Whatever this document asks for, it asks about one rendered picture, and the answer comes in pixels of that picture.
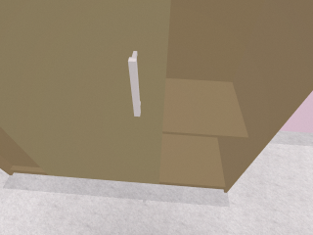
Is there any wardrobe door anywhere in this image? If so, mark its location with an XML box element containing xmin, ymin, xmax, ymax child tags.
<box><xmin>0</xmin><ymin>0</ymin><xmax>171</xmax><ymax>184</ymax></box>
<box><xmin>0</xmin><ymin>127</ymin><xmax>40</xmax><ymax>167</ymax></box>

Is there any handle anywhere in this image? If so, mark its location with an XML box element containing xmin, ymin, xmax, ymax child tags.
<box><xmin>128</xmin><ymin>51</ymin><xmax>141</xmax><ymax>117</ymax></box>

